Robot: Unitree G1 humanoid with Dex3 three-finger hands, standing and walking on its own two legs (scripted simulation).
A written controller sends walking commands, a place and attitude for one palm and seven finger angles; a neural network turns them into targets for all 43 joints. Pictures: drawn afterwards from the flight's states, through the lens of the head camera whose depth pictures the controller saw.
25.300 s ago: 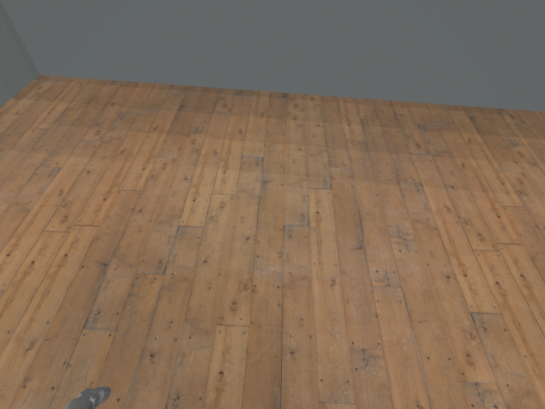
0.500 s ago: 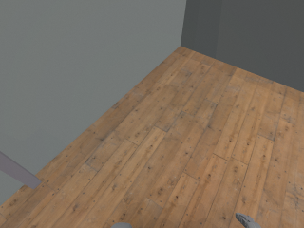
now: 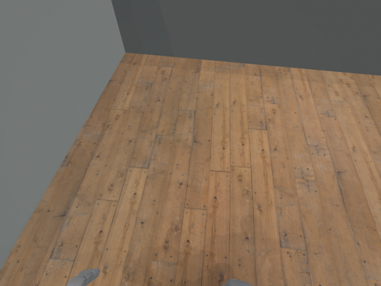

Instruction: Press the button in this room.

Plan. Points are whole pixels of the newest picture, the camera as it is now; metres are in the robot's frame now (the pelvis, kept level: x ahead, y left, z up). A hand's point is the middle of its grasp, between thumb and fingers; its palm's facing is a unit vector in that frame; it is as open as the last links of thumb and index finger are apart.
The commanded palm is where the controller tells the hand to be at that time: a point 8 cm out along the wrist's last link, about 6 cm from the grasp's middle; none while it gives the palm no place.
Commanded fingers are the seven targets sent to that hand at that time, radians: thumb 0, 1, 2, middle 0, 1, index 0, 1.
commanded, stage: walk to a spot facing it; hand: left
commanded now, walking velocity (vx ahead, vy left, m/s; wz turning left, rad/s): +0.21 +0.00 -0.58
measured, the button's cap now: out of the picture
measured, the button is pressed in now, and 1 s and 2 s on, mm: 0 0 0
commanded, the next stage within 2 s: turn to face it in 0.04 s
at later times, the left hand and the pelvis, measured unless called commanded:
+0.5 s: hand (125, 282) +0.15 +0.17 -0.17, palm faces +0.07 -0.98 -0.19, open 7.3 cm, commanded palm none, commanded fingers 0.00 0.90 0.90 -0.20 -0.30 -0.20 -0.30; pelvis +0.10 -0.02 +0.00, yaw +3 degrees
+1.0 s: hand (118, 270) +0.17 +0.18 -0.14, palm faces +0.29 -0.92 -0.27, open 7.4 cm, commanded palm none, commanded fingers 0.00 0.90 0.90 -0.20 -0.30 -0.20 -0.30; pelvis +0.10 -0.05 +0.01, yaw +18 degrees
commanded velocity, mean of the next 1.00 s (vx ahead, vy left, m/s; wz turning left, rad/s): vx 0.02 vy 0.00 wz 0.49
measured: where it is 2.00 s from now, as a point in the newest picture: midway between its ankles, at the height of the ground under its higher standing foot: outside the picture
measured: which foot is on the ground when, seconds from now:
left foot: down 0.00-0.02, up 0.04-0.48, down 0.50-1.00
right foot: up 0.00-0.00, down 0.02-0.52, up 0.54-1.00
